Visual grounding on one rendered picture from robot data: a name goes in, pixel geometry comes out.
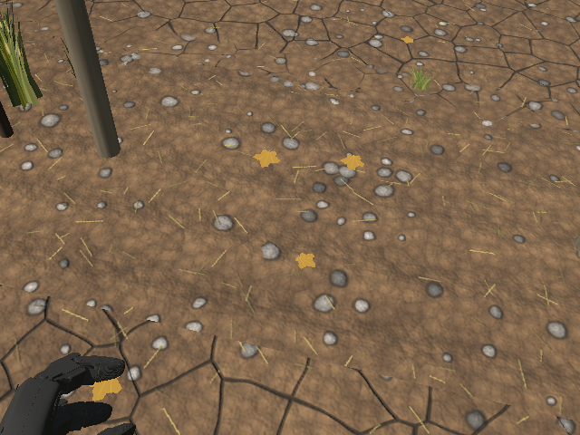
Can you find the robot left hand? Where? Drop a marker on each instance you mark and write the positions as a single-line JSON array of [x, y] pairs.
[[36, 408]]

